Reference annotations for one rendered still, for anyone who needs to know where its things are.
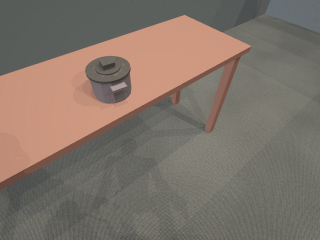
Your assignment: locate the lid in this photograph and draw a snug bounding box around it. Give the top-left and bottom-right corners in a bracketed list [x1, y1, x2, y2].
[85, 56, 131, 84]

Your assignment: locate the table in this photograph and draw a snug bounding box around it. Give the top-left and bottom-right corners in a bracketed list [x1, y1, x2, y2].
[0, 15, 252, 191]

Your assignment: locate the pot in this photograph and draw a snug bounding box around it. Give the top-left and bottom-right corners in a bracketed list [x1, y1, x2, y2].
[90, 73, 132, 104]

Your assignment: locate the knob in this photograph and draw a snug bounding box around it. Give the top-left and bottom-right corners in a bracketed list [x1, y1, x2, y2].
[99, 57, 116, 70]

